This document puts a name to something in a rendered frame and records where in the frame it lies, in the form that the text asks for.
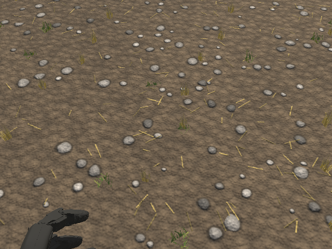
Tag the left robot hand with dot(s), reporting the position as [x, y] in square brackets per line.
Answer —
[40, 235]

